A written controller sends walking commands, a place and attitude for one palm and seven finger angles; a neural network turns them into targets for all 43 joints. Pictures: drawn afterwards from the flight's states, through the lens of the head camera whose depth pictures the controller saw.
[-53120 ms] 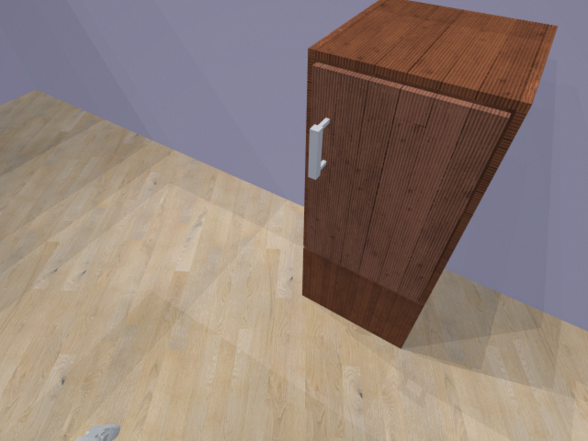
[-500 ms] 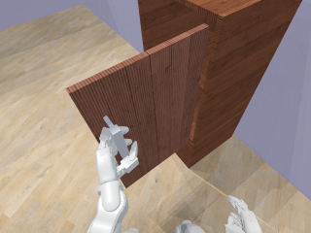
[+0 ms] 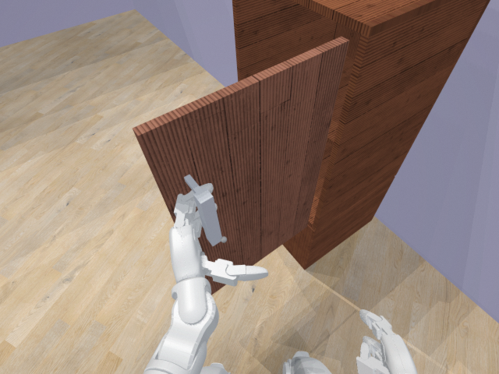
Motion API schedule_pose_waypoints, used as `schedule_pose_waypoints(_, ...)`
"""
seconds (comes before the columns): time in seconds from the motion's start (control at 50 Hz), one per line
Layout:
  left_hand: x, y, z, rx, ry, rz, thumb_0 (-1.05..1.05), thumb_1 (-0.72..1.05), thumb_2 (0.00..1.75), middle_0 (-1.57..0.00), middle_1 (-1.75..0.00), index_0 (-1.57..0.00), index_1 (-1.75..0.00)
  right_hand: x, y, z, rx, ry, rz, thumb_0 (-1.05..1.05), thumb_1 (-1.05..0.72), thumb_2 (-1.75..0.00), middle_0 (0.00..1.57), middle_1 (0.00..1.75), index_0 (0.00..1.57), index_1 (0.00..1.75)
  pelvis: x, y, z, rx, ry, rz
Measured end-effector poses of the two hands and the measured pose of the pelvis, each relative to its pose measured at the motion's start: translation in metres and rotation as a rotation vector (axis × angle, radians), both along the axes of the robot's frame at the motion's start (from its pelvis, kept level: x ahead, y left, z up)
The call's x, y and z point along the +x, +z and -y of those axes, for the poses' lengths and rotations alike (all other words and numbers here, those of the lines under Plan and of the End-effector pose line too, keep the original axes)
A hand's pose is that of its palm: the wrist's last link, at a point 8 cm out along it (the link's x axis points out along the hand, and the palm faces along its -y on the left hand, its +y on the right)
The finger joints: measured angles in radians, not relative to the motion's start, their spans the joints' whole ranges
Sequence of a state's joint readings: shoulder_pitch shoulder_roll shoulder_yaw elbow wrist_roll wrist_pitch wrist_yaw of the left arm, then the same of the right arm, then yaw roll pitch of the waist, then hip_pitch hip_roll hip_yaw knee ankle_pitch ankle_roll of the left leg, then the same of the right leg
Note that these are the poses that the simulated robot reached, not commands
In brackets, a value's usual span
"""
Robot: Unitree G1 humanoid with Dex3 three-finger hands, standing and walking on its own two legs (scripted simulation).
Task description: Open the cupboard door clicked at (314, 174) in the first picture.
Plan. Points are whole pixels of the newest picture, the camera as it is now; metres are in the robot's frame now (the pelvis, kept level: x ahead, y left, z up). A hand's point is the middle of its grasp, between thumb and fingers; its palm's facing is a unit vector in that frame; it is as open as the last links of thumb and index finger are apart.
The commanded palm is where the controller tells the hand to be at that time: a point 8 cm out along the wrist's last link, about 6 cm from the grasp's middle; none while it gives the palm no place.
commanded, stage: open thumb and fingers to let go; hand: left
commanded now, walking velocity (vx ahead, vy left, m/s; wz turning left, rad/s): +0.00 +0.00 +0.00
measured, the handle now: (203, 211) +0.36 +0.09 +0.06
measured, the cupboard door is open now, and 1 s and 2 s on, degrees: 91 92 92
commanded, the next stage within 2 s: slide the hand sideways off the handle in 0.08 s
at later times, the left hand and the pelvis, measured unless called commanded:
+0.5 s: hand (214, 257) +0.28 +0.07 +0.05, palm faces -0.23 -0.97 +0.04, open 16.4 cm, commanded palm +0.26 +0.12 +0.05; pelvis +0.00 +0.03 +0.00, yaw -1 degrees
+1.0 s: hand (188, 289) +0.24 +0.10 +0.05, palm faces -0.18 -0.98 -0.01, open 16.4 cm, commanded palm +0.22 +0.17 +0.05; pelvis +0.02 +0.03 -0.02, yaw -1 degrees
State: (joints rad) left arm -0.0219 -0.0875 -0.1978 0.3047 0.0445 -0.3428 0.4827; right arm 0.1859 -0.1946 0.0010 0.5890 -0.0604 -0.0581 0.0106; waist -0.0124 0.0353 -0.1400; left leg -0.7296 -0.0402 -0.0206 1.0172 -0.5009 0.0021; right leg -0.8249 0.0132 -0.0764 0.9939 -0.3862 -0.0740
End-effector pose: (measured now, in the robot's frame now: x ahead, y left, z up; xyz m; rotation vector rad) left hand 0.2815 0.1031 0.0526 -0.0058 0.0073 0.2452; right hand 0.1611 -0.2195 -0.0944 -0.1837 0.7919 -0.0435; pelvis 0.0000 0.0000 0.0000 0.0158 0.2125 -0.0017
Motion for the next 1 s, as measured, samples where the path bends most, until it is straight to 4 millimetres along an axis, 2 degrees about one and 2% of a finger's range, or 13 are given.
schedule_pose_waypoints(0.1,0.002,0.0,0.002,0.001,-0.013,0.003,-0.01,-0.5,0.31,-0.24,-0.66,-0.25,-0.65,0.001,-0.001,-0.01,0.001,0.009,-0.004,0.01,-0.9,-0.9,0.2,0.3,0.2,0.3,0.0,-0.001,-0.007,-0.004,-0.002,-0.001)
schedule_pose_waypoints(0.22,0.002,-0.001,-0.003,0.018,-0.035,0.007,-0.01,-0.5,0.3,-0.32,-0.57,-0.31,-0.57,-0.001,-0.002,-0.02,0.004,0.017,-0.018,0.01,-0.9,-0.9,0.2,0.3,0.2,0.3,0.0,-0.002,-0.014,-0.009,-0.003,-0.003)
schedule_pose_waypoints(0.32,-0.003,-0.001,-0.018,0.107,-0.357,0.029,-0.01,-0.5,0.3,-0.26,-0.45,-0.19,-0.45,-0.007,-0.002,-0.021,0.007,-0.001,-0.014,0.01,-0.9,-0.9,0.2,0.3,0.2,0.3,-0.001,-0.004,-0.019,-0.015,0.007,0.006)
schedule_pose_waypoints(0.4,-0.004,0.001,-0.023,0.046,-0.516,-0.005,-0.01,-0.5,0.3,-0.21,-0.38,-0.14,-0.38,-0.011,0.001,-0.021,0.007,-0.032,0.001,0.01,-0.9,-0.9,0.2,0.3,0.2,0.3,-0.001,-0.002,-0.025,-0.021,0.004,0.018)
schedule_pose_waypoints(0.5,-0.006,0.0,-0.021,-0.035,-0.474,-0.016,-0.01,-0.51,0.3,-0.16,-0.33,-0.13,-0.33,-0.01,0.007,-0.022,0.0,-0.039,0.027,0.02,-0.9,-0.9,0.2,0.3,0.2,0.3,0.003,-0.002,-0.032,-0.016,-0.007,0.006)
schedule_pose_waypoints(0.64,-0.021,-0.001,-0.022,-0.01,-0.467,0.0,-0.01,-0.5,0.3,-0.13,-0.31,-0.14,-0.31,0.002,0.01,-0.026,0.001,-0.03,0.051,0.02,-0.9,-0.9,0.2,0.3,0.2,0.3,0.009,-0.008,-0.034,-0.017,-0.018,-0.011)
schedule_pose_waypoints(0.84,-0.04,0.0,-0.046,0.002,-0.415,-0.029,-0.01,-0.5,0.3,-0.15,-0.3,-0.15,-0.3,0.023,0.011,-0.032,0.013,-0.013,0.085,0.02,-0.9,-0.9,0.2,0.3,0.2,0.3,0.018,-0.012,-0.031,-0.025,-0.011,-0.022)
schedule_pose_waypoints(1.0,-0.055,0.0,-0.053,0.012,-0.427,-0.04,-0.01,-0.5,0.3,-0.15,-0.3,-0.15,-0.3,0.032,0.009,-0.027,0.01,-0.003,0.116,0.02,-0.9,-0.9,0.2,0.3,0.2,0.3,0.02,-0.016,-0.025,-0.025,-0.005,-0.034)
